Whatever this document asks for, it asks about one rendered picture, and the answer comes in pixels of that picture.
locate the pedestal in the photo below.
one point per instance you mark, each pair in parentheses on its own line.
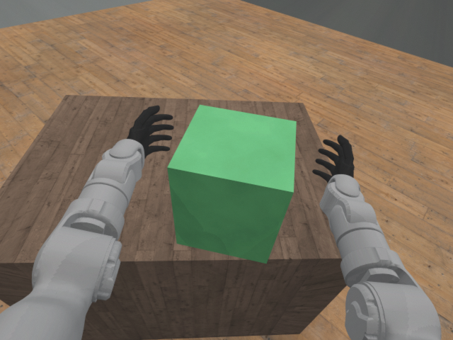
(165,290)

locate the left robot hand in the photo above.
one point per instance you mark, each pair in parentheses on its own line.
(143,128)

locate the robot left upper arm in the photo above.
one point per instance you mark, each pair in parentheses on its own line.
(78,268)

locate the left robot forearm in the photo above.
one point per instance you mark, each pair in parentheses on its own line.
(105,197)

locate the robot right upper arm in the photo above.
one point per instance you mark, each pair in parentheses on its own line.
(389,311)

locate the carton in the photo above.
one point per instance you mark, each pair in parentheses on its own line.
(231,181)

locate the right robot forearm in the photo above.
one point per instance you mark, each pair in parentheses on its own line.
(364,251)

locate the right robot hand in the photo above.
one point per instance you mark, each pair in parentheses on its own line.
(343,161)

